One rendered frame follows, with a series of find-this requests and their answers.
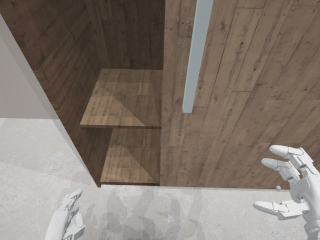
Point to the left robot hand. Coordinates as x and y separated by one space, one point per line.
61 219

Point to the handle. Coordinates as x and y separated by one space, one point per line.
199 34

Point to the wardrobe door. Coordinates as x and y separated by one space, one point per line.
258 86

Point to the robot right forearm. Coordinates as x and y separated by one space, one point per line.
312 229

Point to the right robot hand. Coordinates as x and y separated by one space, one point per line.
308 187

